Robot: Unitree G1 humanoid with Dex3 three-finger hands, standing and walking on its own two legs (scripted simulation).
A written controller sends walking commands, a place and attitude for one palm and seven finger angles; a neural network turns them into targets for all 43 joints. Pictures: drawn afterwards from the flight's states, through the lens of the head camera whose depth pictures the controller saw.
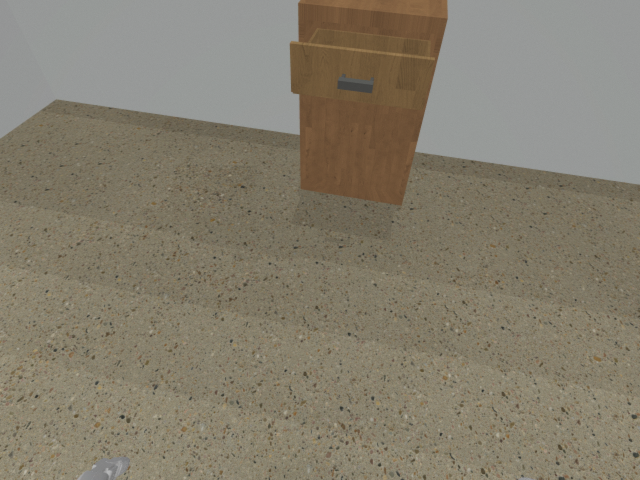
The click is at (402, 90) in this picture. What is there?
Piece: drawer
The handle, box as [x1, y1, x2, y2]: [337, 74, 373, 92]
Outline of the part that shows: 338,79 337,88 371,92 373,82 372,77 369,81 345,78 345,74 342,74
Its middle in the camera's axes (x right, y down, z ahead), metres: +0.11 -0.50 +1.22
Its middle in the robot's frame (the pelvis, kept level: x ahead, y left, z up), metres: +1.25 -0.06 -0.08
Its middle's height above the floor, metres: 0.69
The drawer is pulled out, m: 0.21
